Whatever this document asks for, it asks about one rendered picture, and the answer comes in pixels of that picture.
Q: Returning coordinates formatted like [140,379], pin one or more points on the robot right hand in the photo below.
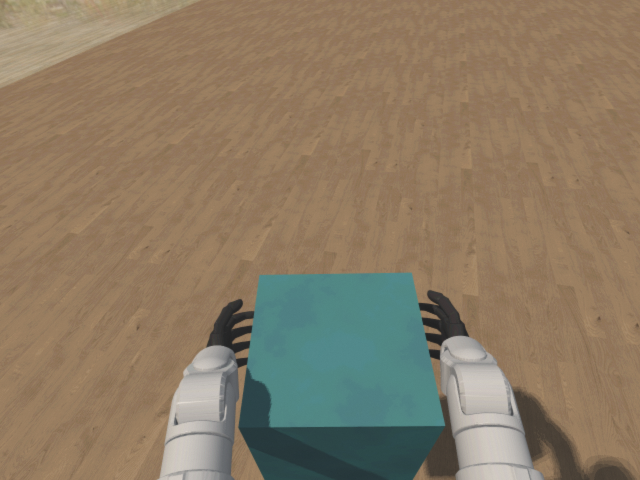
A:
[449,324]

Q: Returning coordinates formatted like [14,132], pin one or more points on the robot left forearm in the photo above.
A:
[201,426]

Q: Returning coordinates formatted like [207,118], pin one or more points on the robot right forearm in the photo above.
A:
[485,420]

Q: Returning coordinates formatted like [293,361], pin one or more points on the carton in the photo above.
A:
[339,382]

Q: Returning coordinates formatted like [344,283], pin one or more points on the robot left hand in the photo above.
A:
[223,334]

